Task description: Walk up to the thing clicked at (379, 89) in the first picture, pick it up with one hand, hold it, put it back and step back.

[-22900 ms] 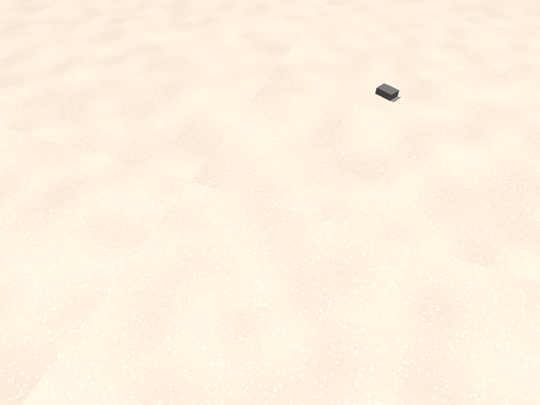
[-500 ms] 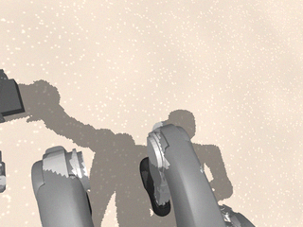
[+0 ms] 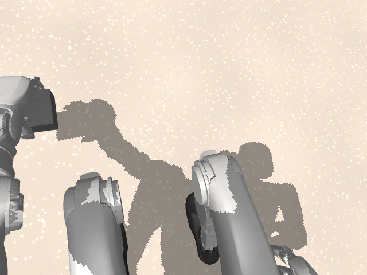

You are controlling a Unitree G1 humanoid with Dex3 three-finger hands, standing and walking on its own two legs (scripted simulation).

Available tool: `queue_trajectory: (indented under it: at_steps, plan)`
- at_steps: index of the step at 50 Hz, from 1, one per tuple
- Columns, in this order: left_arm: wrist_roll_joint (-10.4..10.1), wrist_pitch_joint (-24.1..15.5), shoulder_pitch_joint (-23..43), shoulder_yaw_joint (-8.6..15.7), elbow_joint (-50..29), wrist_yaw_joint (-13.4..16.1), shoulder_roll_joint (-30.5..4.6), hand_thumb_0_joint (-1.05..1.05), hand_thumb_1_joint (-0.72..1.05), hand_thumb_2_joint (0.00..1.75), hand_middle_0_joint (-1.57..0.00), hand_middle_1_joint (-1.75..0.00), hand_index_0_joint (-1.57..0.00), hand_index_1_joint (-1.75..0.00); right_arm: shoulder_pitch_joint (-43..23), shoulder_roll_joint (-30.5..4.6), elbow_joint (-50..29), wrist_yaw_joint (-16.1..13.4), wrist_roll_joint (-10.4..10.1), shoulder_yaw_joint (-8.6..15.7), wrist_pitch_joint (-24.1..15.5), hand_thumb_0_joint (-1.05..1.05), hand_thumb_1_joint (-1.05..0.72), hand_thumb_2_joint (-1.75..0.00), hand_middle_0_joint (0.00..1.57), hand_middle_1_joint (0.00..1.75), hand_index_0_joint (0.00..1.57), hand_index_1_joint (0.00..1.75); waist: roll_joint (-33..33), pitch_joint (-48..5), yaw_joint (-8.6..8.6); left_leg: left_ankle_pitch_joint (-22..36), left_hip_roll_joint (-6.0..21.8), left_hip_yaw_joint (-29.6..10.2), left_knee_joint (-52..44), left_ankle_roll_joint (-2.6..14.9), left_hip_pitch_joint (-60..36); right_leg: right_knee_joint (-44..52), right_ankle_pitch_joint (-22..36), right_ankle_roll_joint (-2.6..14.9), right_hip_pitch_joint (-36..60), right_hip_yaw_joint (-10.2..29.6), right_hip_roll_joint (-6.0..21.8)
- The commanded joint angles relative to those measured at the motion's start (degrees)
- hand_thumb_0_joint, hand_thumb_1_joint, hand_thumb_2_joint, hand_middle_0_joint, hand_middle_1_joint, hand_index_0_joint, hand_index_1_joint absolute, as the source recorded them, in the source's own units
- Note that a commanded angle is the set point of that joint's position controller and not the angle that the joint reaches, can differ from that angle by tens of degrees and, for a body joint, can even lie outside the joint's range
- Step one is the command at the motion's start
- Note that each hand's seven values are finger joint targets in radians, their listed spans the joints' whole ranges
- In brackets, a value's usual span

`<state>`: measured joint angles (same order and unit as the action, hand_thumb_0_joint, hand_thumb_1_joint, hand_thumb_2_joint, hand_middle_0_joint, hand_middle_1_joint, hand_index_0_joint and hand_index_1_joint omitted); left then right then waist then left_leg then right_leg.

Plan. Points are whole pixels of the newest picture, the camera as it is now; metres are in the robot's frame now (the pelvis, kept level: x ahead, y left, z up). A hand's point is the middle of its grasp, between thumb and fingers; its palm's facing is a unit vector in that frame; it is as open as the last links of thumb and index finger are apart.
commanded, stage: lift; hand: left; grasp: from above
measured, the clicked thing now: (24, 112) +0.48 +0.30 -0.18
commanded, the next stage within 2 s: hold in 1.64 s
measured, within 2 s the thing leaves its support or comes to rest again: neither
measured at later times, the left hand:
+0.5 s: hand out of the picture +0.41 +0.30 -0.04, palm faces -0.46 -0.08 -0.88, open 11.0 cm
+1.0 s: hand out of the picture +0.35 +0.28 +0.17, palm faces -0.43 -0.12 -0.89, open 11.0 cm
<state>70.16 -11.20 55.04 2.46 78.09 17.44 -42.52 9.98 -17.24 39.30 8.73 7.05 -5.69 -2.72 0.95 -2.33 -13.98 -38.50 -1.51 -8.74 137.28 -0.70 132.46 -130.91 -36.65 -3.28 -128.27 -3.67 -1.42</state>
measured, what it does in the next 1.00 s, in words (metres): rises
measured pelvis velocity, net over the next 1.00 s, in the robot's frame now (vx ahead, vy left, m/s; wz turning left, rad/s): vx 0.01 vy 0.00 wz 0.10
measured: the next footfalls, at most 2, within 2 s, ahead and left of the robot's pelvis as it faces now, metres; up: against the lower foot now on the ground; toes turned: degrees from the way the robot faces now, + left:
none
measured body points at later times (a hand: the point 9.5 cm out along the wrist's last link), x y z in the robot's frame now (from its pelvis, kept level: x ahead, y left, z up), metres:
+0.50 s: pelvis +0.00 +0.00 +0.08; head +0.19 +0.06 +0.48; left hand +0.43 +0.31 +0.01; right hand +0.10 -0.27 -0.04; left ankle +0.08 +0.12 -0.30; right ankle +0.11 -0.13 -0.30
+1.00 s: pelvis +0.01 +0.00 +0.25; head +0.13 +0.03 +0.68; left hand +0.37 +0.28 +0.22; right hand +0.15 -0.25 +0.13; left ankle +0.08 +0.12 -0.30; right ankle +0.11 -0.13 -0.30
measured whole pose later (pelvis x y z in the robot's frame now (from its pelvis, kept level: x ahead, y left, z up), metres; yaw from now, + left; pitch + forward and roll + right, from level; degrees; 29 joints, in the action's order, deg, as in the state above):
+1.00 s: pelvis +0.01 +0.00 +0.25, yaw +5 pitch +24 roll -3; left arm 56.8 -1.8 21.3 -5.7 39.0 3.2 -28.7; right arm 10.4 -13.7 38.1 -1.6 -2.4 0.5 2.2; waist 3.0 -9.9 -4.5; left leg -33.0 0.9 -3.0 90.5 0.2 81.3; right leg -86.8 -30.9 -2.4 -79.8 0.0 -0.8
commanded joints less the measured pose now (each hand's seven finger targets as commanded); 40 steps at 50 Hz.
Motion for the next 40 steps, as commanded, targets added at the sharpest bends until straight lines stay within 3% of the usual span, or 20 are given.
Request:
queue_trajectory:
  at_steps: [1,8,11,12,17,20,22,24,26,27,29,33,36,37,40]
  plan:
    - [-2.3,1.2,19.0,1.9,-11.8,0.8,-14.1,0.0,0.72,0.68,-1.04,-0.66,-1.07,-0.63,12.6,-14.7,-0.5,-1.2,-0.8,6.1,0.9,0.0,-0.91,-0.9,0.2,0.3,0.2,0.3,16.2,-43.4,-0.46,10.8,-0.5,6.3,-16.5,1.98,-30.3,14.5,11.4,5.81,22.4,-5.1,-1.1]
    - [-4.2,2.0,14.1,2.8,-20.2,-3.6,-13.5,0.0,0.71,0.72,-1.04,-0.65,-1.06,-0.63,12.3,-14.2,-1.7,-2.2,-2.7,8.5,2.8,0.0,-0.91,-0.9,0.2,0.3,0.2,0.3,17.7,-45.2,2.88,9.3,-0.8,6.4,-21.4,1.79,-34.9,17.1,9.4,6.33,23.0,-3.9,-0.4]
    - [-5.2,2.2,12.1,1.3,-23.1,-5.4,-11.4,0.0,0.72,0.73,-1.03,-0.67,-1.06,-0.64,12.4,-13.1,-2.3,-2.5,-3.4,8.8,3.4,0.0,-0.91,-0.9,0.2,0.3,0.2,0.3,15.6,-45.3,2.63,9.7,-0.4,6.3,-23.2,2.19,-36.3,18.9,10.1,6.03,24.4,-3.6,-0.5]
    - [-5.1,2.1,10.9,2.8,-23.5,-5.6,-13.1,0.0,0.72,0.76,-1.05,-0.66,-1.07,-0.64,12.5,-13.8,-2.3,-2.8,-3.6,9.3,3.6,0.0,-0.91,-0.9,0.2,0.3,0.2,0.3,14.4,-44.7,3.15,9.2,-0.7,6.3,-23.2,2.35,-35.6,19.7,9.5,6.1,24.6,-3.3,-0.3]
    - [-7.6,2.1,7.5,0.8,-28.8,-7.7,-9.0,0.0,0.7,0.76,-1.04,-0.66,-1.05,-0.64,11.7,-12.6,-3.6,-3.5,-4.7,9.9,4.0,0.0,-0.9,-0.9,0.2,0.3,0.2,0.3,13.5,-43.5,3.66,5.9,-0.4,5.7,-28.1,2.57,-37.7,23.2,7.3,5.73,26.6,-2.7,-0.3]
    - [-8.5,2.5,5.1,0.1,-32.0,-8.8,-8.3,0.0,0.67,0.75,-1.0,-0.68,-1.02,-0.66,11.1,-12.0,-4.4,-4.0,-5.3,10.1,4.1,0.0,-0.9,-0.9,0.2,0.3,0.2,0.3,13.1,-44.6,4.68,4.7,0.2,4.9,-31.6,2.58,-40.6,24.8,7.3,5.39,29.1,-2.6,-0.6]
    - [-9.1,2.8,2.9,0.5,-33.2,-9.0,-8.3,0.0,0.68,0.75,-1.0,-0.7,-1.02,-0.67,10.3,-12.1,-4.8,-4.4,-5.7,10.3,4.1,0.0,-0.9,-0.9,0.2,0.3,0.2,0.3,13.2,-43.7,5.37,4.2,0.1,4.1,-33.7,2.43,-42.4,25.8,7.1,5.45,29.8,-2.6,-0.4]
    - [-9.8,3.3,2.6,-0.7,-36.1,-9.3,-6.4,0.0,0.68,0.75,-1.0,-0.69,-1.02,-0.67,9.8,-11.5,-5.1,-4.7,-6.2,10.3,4.1,0.0,-0.9,-0.9,0.2,0.3,0.2,0.3,12.6,-44.2,5.46,4.6,0.5,4.0,-35.8,2.45,-44.7,27.2,7.9,5.22,31.6,-2.5,-0.5]
    - [-10.3,3.8,0.6,0.7,-37.1,-9.3,-7.6,0.0,0.7,0.72,-1.01,-0.68,-1.04,-0.65,9.2,-11.4,-5.3,-5.2,-6.5,10.5,4.2,0.0,-0.9,-0.9,0.2,0.3,0.2,0.3,12.4,-43.4,6.13,4.1,0.4,3.7,-38.0,2.37,-46.6,29.0,7.4,5.15,33.3,-2.2,-0.4]
    - [-10.6,4.1,0.9,-0.9,-39.2,-9.5,-5.8,0.0,0.69,0.73,-1.01,-0.67,-1.04,-0.65,8.9,-10.8,-5.7,-5.4,-6.6,10.5,4.2,0.0,-0.9,-0.9,0.2,0.3,0.2,0.3,12.8,-43.7,5.86,3.8,0.7,4.1,-39.2,2.36,-47.6,30.0,7.5,5.03,34.4,-2.1,-0.5]
    - [-10.2,4.8,-0.8,0.5,-40.2,-9.6,-7.5,0.0,0.68,0.72,-1.0,-0.67,-1.03,-0.65,8.5,-10.8,-5.8,-6.0,-7.0,10.8,4.4,0.0,-0.9,-0.9,0.2,0.3,0.2,0.3,12.3,-44.6,6.68,4.7,0.7,4.0,-41.1,2.27,-50.4,31.8,8.0,4.94,36.9,-1.8,-0.5]
    - [-11.1,6.4,-4.6,-0.8,-42.8,-9.9,-4.2,0.0,0.69,0.73,-1.02,-0.65,-1.03,-0.64,7.0,-9.4,-5.9,-7.0,-7.5,10.8,4.5,0.0,-0.9,-0.9,0.2,0.3,0.2,0.3,11.4,-42.2,6.72,5.7,0.8,4.5,-45.3,2.15,-54.0,36.5,8.4,4.74,41.1,-1.2,-0.3]
    - [-11.6,7.6,-7.9,-0.2,-44.9,-10.3,-4.7,0.0,0.67,0.71,-1.0,-0.64,-1.02,-0.62,5.9,-9.1,-6.4,-7.8,-7.9,10.9,4.6,0.0,-0.9,-0.9,0.2,0.3,0.2,0.3,9.8,-41.8,7.77,4.9,1.1,4.2,-49.7,2.14,-58.1,40.3,7.9,4.56,45.8,-0.9,-0.5]
    - [-11.7,7.9,-8.9,-1.8,-45.0,-10.7,-2.7,0.0,0.67,0.72,-1.01,-0.64,-1.03,-0.63,5.4,-8.7,-6.4,-8.1,-8.0,10.8,4.6,0.0,-0.9,-0.9,0.2,0.3,0.2,0.3,9.7,-41.1,7.52,5.3,1.1,4.5,-50.9,2.1,-59.3,41.6,8.3,4.58,47.4,-0.8,-0.7]
    - [-12.7,8.8,-12.1,-1.6,-47.8,-11.4,-2.0,0.0,0.67,0.72,-1.01,-0.63,-1.03,-0.62,4.9,-7.9,-6.4,-9.0,-8.4,10.7,4.5,0.0,-0.9,-0.9,0.2,0.3,0.2,0.3,8.6,-39.8,8.07,6.4,1.4,4.8,-54.5,2.08,-62.7,45.8,8.8,4.44,51.9,-0.4,-0.7]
